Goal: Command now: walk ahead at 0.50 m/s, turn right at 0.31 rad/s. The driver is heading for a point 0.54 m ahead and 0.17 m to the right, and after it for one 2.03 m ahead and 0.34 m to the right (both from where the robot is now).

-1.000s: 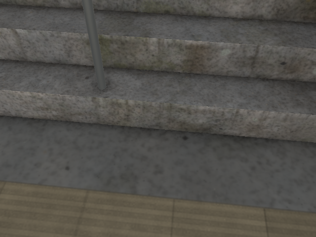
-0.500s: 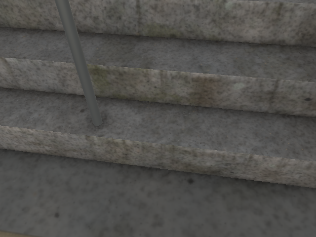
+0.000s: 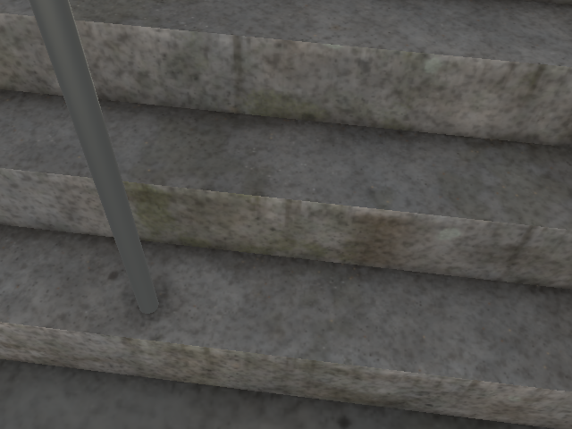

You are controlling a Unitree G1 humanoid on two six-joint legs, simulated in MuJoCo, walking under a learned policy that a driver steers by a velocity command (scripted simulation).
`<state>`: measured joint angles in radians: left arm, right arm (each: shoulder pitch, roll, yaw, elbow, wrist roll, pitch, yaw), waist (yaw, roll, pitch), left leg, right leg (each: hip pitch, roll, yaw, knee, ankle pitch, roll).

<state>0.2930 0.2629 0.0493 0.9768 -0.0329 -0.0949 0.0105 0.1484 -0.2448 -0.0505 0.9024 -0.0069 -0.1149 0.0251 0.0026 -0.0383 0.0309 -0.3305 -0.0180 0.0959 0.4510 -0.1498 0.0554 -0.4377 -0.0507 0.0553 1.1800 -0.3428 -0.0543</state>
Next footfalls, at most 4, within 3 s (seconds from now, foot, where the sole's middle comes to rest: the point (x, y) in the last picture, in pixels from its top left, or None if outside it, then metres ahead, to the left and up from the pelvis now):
0.40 right None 0.30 -0.13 -0.77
0.90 left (326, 313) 0.65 -0.07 -0.57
1.64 right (412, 315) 0.65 -0.26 -0.57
2.08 left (310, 320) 0.63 -0.04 -0.57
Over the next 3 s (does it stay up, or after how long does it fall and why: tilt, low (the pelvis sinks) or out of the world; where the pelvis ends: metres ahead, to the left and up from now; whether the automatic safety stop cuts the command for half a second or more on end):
stays up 0.58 -0.16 0.19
